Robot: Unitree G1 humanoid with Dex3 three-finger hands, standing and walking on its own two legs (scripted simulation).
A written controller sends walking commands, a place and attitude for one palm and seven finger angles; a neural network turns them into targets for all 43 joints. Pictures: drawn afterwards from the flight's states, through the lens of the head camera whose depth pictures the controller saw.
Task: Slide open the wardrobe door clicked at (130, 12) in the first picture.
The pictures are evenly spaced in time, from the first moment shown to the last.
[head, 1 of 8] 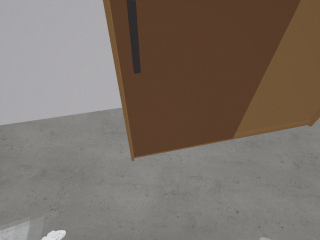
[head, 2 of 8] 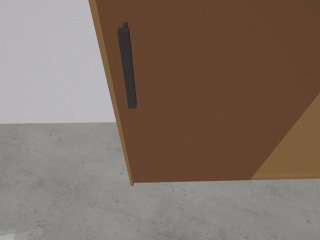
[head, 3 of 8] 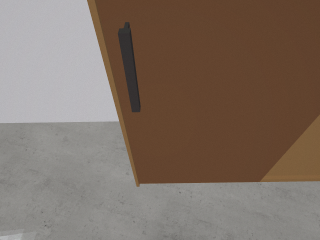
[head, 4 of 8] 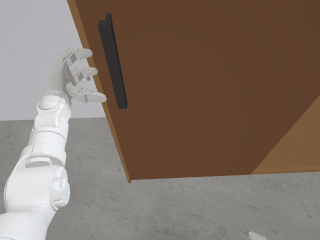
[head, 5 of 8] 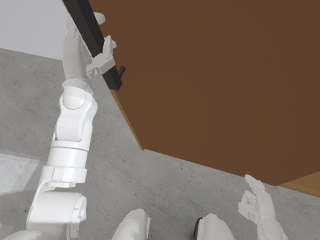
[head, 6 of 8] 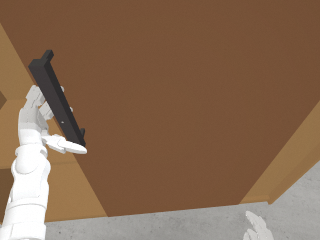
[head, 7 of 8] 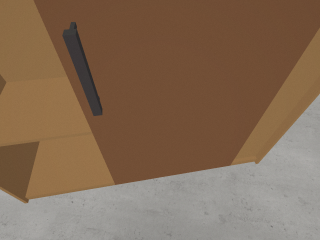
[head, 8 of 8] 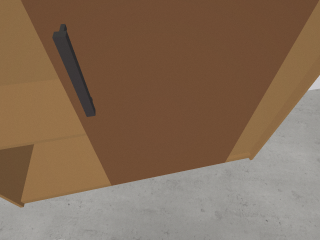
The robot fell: no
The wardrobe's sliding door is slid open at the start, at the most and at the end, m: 0.00 0.53 0.53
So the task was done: yes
